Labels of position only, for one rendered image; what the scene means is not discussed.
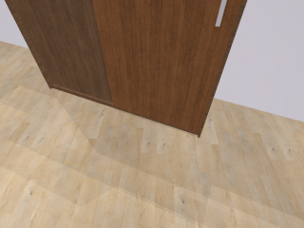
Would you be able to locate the wardrobe door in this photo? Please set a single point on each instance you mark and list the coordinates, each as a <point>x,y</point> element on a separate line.
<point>66,37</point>
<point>162,57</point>

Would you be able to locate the handle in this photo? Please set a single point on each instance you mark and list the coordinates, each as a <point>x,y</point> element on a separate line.
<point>220,12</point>

